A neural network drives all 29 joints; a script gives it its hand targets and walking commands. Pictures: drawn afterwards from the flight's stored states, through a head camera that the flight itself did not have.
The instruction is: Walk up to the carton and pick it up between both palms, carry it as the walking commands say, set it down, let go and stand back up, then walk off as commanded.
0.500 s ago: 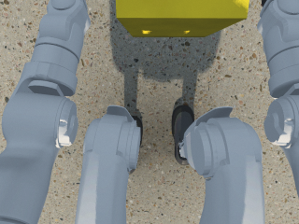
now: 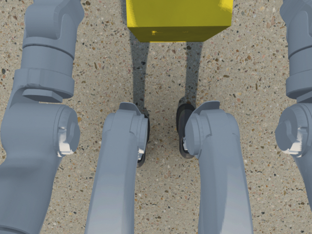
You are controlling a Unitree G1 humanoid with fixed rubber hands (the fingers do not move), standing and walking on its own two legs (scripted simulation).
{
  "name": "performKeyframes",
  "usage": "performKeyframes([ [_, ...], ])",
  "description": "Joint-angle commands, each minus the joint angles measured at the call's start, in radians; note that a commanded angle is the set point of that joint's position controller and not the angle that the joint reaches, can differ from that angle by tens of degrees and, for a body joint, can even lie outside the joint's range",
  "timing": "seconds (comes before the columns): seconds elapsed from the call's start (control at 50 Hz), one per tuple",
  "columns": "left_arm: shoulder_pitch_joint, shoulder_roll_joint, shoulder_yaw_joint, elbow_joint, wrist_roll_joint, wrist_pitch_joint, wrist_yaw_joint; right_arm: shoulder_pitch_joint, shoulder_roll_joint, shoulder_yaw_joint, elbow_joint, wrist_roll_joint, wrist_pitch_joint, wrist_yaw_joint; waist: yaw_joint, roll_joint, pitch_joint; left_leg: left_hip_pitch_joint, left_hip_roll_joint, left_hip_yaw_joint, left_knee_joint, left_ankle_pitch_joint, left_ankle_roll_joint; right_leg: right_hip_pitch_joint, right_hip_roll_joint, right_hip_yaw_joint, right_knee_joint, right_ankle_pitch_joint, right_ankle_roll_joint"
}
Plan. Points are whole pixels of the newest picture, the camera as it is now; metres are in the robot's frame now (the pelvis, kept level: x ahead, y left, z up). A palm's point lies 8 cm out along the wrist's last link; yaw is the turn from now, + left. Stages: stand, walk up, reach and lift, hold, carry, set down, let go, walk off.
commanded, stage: set down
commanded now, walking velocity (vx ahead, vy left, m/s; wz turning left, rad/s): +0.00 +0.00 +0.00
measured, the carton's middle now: out of the picture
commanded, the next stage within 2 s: let go in 0.86 s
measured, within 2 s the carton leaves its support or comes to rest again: neither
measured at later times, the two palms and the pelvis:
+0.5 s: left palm out of the picture +0.57 +0.17 +0.02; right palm out of the picture +0.56 -0.23 +0.03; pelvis +0.01 +0.00 +0.14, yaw -1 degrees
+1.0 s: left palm out of the picture +0.55 +0.17 +0.12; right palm out of the picture +0.55 -0.22 +0.13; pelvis +0.05 -0.01 +0.23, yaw -1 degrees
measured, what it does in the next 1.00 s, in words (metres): rises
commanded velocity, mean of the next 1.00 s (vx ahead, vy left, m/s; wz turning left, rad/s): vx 0.00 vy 0.00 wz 0.00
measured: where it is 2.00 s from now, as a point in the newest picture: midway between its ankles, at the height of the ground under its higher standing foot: (162, 145)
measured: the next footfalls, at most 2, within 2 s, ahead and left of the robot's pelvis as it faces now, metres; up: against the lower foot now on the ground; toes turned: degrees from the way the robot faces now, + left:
none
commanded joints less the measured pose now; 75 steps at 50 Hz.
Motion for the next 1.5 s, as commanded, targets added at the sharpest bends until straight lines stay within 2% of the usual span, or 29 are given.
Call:
performKeyframes([
  [0.0, -0.340, 0.163, 0.038, -0.210, 0.011, 0.027, 0.011, -0.351, -0.197, -0.013, -0.183, 0.003, 0.040, -0.005, 0.007, -0.030, -1.990, 0.427, 0.024, -0.022, -0.290, 0.231, -0.019, 0.960, 0.003, 0.059, -0.187, 0.316, 0.024],
  [0.04, -0.334, 0.171, 0.056, -0.268, 0.013, 0.054, 0.007, -0.360, -0.167, 0.013, -0.254, 0.035, 0.070, 0.006, 0.043, -0.041, -2.030, 0.463, 0.025, -0.019, -0.331, 0.228, -0.010, 1.007, 0.005, 0.069, -0.234, 0.293, 0.026],
  [0.1, -0.277, 0.157, 0.053, -0.163, 0.039, 0.077, -0.010, -0.287, -0.165, -0.022, -0.138, 0.004, 0.089, 0.015, 0.023, -0.004, -1.945, 0.422, 0.029, -0.032, -0.382, 0.173, -0.016, 0.988, 0.001, 0.083, -0.292, 0.262, 0.017],
  [0.12, -0.276, 0.163, 0.053, -0.213, 0.029, 0.074, -0.012, -0.314, -0.180, -0.035, -0.258, 0.002, 0.077, 0.012, 0.003, -0.026, -2.054, 0.512, 0.025, -0.031, -0.382, 0.254, -0.016, 1.014, 0.010, 0.059, -0.287, 0.329, 0.028],
  [0.14, -0.322, 0.154, 0.049, -0.250, 0.019, 0.073, -0.014, -0.334, -0.188, -0.043, -0.230, -0.002, 0.082, 0.011, -0.007, -0.014, -2.017, 0.495, 0.024, -0.024, -0.386, 0.243, -0.020, 1.026, 0.002, 0.079, -0.315, 0.312, 0.019],
  [0.22, -0.254, 0.169, 0.074, -0.251, 0.040, 0.090, -0.018, -0.295, -0.188, -0.041, -0.272, -0.005, 0.098, 0.020, 0.034, -0.039, -2.080, 0.591, 0.020, -0.028, -0.470, 0.315, -0.022, 1.118, 0.010, 0.071, -0.384, 0.383, 0.027],
  [0.24, -0.285, 0.146, 0.032, -0.249, 0.002, 0.100, -0.028, -0.316, -0.194, -0.020, -0.265, 0.000, 0.105, 0.022, -0.011, -0.033, -2.083, 0.624, 0.030, -0.040, -0.507, 0.304, -0.022, 1.130, 0.012, 0.065, -0.413, 0.366, 0.025],
  [0.28, -0.238, 0.138, 0.035, -0.258, 0.018, 0.103, -0.027, -0.263, -0.199, -0.053, -0.239, -0.021, 0.107, 0.033, -0.019, -0.024, -2.058, 0.677, 0.031, -0.056, -0.549, 0.350, -0.031, 1.116, 0.009, 0.052, -0.441, 0.394, 0.023],
  [0.3, -0.195, 0.130, 0.067, -0.217, 0.033, 0.106, -0.030, -0.264, -0.181, -0.030, -0.245, -0.013, 0.107, 0.036, 0.031, -0.023, -2.094, 0.676, 0.023, -0.041, -0.556, 0.356, -0.031, 1.153, 0.013, 0.070, -0.462, 0.400, 0.023],
  [0.34, -0.193, 0.159, 0.086, -0.331, 0.028, 0.096, -0.026, -0.230, -0.197, -0.028, -0.296, -0.007, 0.106, 0.035, 0.033, -0.046, -2.155, 0.697, 0.014, -0.035, -0.584, 0.431, -0.029, 1.275, 0.014, 0.091, -0.491, 0.510, 0.025],
  [0.36, -0.179, 0.164, 0.081, -0.236, 0.041, 0.096, -0.031, -0.241, -0.158, 0.000, -0.262, 0.004, 0.106, 0.038, 0.053, -0.052, -2.120, 0.695, 0.022, -0.036, -0.614, 0.415, -0.025, 1.257, 0.010, 0.080, -0.504, 0.484, 0.035],
  [0.48, -0.209, 0.139, 0.052, -0.348, 0.035, 0.068, -0.046, -0.239, -0.162, -0.031, -0.304, 0.000, 0.078, 0.043, 0.029, 0.004, -2.132, 0.838, 0.021, -0.045, -0.725, 0.520, -0.038, 1.369, 0.016, 0.094, -0.624, 0.590, 0.026],
  [0.52, -0.175, 0.138, 0.037, -0.303, 0.028, 0.086, -0.050, -0.217, -0.199, -0.049, -0.283, -0.015, 0.087, 0.044, 0.011, 0.019, -2.164, 0.898, 0.025, -0.059, -0.765, 0.483, -0.047, 1.361, 0.018, 0.083, -0.658, 0.535, 0.027],
  [0.56, -0.176, 0.159, 0.082, -0.237, 0.047, 0.087, -0.047, -0.245, -0.185, -0.043, -0.264, -0.026, 0.089, 0.051, 0.040, -0.040, -2.075, 0.860, 0.027, -0.053, -0.816, 0.429, -0.041, 1.386, 0.009, 0.088, -0.711, 0.476, 0.037],
  [0.62, -0.193, 0.132, 0.060, -0.288, 0.008, 0.083, -0.052, -0.276, -0.202, -0.054, -0.315, -0.029, 0.082, 0.047, 0.006, -0.048, -2.109, 0.890, 0.023, -0.053, -0.898, 0.437, -0.044, 1.547, 0.005, 0.089, -0.771, 0.544, 0.035],
  [0.66, -0.180, 0.148, 0.084, -0.226, 0.038, 0.083, -0.062, -0.225, -0.158, -0.027, -0.204, -0.038, 0.092, 0.058, 0.043, -0.046, -2.045, 0.901, 0.023, -0.061, -0.954, 0.409, -0.041, 1.538, 0.000, 0.094, -0.817, 0.493, 0.041],
  [0.68, -0.182, 0.142, 0.084, -0.194, 0.051, 0.079, -0.063, -0.231, -0.175, -0.047, -0.191, -0.057, 0.089, 0.059, 0.024, -0.050, -1.998, 0.895, 0.025, -0.059, -0.962, 0.407, -0.041, 1.510, 0.000, 0.092, -0.836, 0.488, 0.043],
  [0.72, -0.130, 0.105, 0.126, -0.062, 0.106, 0.059, -0.079, -0.167, -0.113, -0.054, -0.048, -0.079, 0.065, 0.078, 0.052, -0.039, -1.812, 0.849, 0.035, -0.056, -0.998, 0.358, -0.049, 1.433, -0.008, 0.089, -0.875, 0.424, 0.046],
  [0.78, -0.197, 0.096, 0.106, -0.150, 0.122, -0.003, -0.095, -0.243, -0.106, -0.077, -0.164, -0.096, -0.001, 0.079, 0.046, 0.002, -1.813, 0.884, 0.033, -0.059, -1.018, 0.440, -0.063, 1.449, -0.010, 0.086, -0.889, 0.524, 0.043],
  [0.88, 0.043, 0.001, 0.173, 0.092, 0.223, -0.048, -0.125, 0.032, -0.011, -0.140, 0.086, -0.231, -0.040, 0.093, 0.018, -0.039, -1.490, 0.791, 0.043, -0.063, -1.093, 0.393, -0.084, 1.353, -0.020, 0.087, -0.981, 0.475, 0.063],
  [0.98, 0.170, 0.007, 0.203, -0.072, 0.303, -0.102, -0.129, 0.155, -0.019, -0.169, -0.094, -0.299, -0.100, 0.092, 0.027, 0.002, -1.574, 0.878, 0.037, -0.047, -1.146, 0.487, -0.079, 1.490, -0.020, 0.114, -1.042, 0.586, 0.059],
  [1.06, 0.271, 0.033, 0.132, -0.258, 0.261, -0.117, -0.145, 0.249, -0.003, -0.119, -0.268, -0.279, -0.103, 0.084, 0.014, -0.014, -1.685, 0.943, 0.041, -0.046, -1.180, 0.553, -0.067, 1.671, -0.024, 0.127, -1.055, 0.731, 0.061],
  [1.2, 0.695, -0.021, 0.041, -0.283, 0.235, -0.158, -0.188, 0.669, 0.130, -0.008, -0.332, -0.191, -0.126, 0.099, 0.018, -0.040, -1.498, 0.981, 0.038, -0.059, -1.276, 0.595, -0.040, 1.816, -0.065, 0.166, -1.140, 0.895, 0.060],
  [1.22, 0.755, -0.024, 0.067, -0.233, 0.258, -0.168, -0.190, 0.712, 0.156, -0.003, -0.309, -0.182, -0.142, 0.105, 0.050, -0.017, -1.397, 0.966, 0.038, -0.071, -1.291, 0.625, -0.043, 1.780, -0.073, 0.173, -1.151, 0.943, 0.059],
  [1.26, 0.903, -0.047, 0.045, -0.263, 0.244, -0.197, -0.197, 0.839, 0.144, -0.012, -0.405, -0.194, -0.176, 0.107, 0.018, -0.044, -1.444, 1.027, 0.048, -0.090, -1.301, 0.711, -0.043, 1.842, -0.071, 0.178, -1.159, 1.038, 0.054],
  [1.34, 1.036, -0.090, 0.016, -0.263, 0.232, -0.234, -0.197, 1.025, 0.160, 0.004, -0.302, -0.207, -0.204, 0.109, 0.029, -0.042, -1.252, 1.079, 0.065, -0.109, -1.353, 0.763, -0.051, 1.767, -0.073, 0.180, -1.213, 0.991, 0.054],
  [1.36, 0.992, -0.061, 0.050, -0.250, 0.258, -0.237, -0.200, 0.963, 0.152, -0.003, -0.304, -0.191, -0.213, 0.110, 0.052, -0.019, -1.228, 1.060, 0.058, -0.101, -1.356, 0.727, -0.054, 1.727, -0.075, 0.177, -1.228, 0.946, 0.060],
  [1.4, 1.142, -0.082, 0.005, -0.287, 0.243, -0.252, -0.197, 1.113, 0.162, 0.000, -0.353, -0.216, -0.233, 0.110, 0.025, -0.042, -1.227, 1.162, 0.069, -0.115, -1.378, 0.764, -0.051, 1.787, -0.063, 0.167, -1.245, 0.968, 0.060],
  [1.48, 1.310, -0.076, 0.003, -0.375, 0.255, -0.274, -0.196, 1.329, 0.176, 0.015, -0.419, -0.196, -0.256, 0.117, 0.035, 0.029, -1.230, 1.385, 0.081, -0.137, -1.414, 0.933, -0.051, 1.793, -0.049, 0.151, -1.302, 0.936, 0.063],
])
